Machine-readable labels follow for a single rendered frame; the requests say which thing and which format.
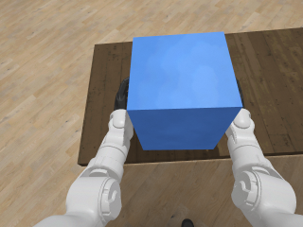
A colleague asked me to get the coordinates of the left robot hand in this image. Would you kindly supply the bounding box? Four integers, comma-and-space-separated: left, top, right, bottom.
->
114, 77, 130, 111

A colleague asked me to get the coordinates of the right robot forearm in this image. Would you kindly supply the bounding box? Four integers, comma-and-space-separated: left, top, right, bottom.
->
225, 108, 296, 209

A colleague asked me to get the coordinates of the carton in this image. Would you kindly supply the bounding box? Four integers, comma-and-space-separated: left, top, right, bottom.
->
127, 31, 243, 150

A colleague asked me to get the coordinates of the right robot upper arm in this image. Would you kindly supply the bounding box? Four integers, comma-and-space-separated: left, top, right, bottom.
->
231, 170, 303, 227

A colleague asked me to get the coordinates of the left robot upper arm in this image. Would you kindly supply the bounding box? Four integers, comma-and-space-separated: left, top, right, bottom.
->
33, 176, 122, 227

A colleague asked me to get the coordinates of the left robot forearm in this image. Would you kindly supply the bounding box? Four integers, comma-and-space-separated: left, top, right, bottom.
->
65, 109, 134, 209

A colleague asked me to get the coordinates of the right robot hand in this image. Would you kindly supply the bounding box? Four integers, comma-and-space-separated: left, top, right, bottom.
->
235, 77, 245, 109

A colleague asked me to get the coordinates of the table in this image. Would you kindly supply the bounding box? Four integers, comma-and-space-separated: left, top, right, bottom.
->
77, 27, 303, 166

